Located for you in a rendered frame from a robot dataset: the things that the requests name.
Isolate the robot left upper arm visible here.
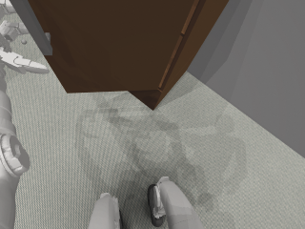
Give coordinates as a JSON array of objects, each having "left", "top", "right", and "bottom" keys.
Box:
[{"left": 0, "top": 134, "right": 31, "bottom": 229}]

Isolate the left robot forearm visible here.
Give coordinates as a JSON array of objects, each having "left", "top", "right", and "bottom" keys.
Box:
[{"left": 0, "top": 66, "right": 17, "bottom": 137}]

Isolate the right robot thigh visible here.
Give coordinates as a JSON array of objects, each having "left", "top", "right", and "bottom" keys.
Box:
[{"left": 153, "top": 180, "right": 205, "bottom": 229}]

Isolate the handle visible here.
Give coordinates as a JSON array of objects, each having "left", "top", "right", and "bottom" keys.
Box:
[{"left": 10, "top": 0, "right": 53, "bottom": 55}]

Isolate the robot right foot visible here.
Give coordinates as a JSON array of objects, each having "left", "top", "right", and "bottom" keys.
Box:
[{"left": 147, "top": 184, "right": 164, "bottom": 227}]

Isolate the robot left hand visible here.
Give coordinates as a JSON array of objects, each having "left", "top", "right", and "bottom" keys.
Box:
[{"left": 0, "top": 0, "right": 50, "bottom": 74}]

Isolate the cupboard door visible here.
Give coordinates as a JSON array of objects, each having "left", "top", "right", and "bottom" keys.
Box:
[{"left": 28, "top": 0, "right": 194, "bottom": 94}]

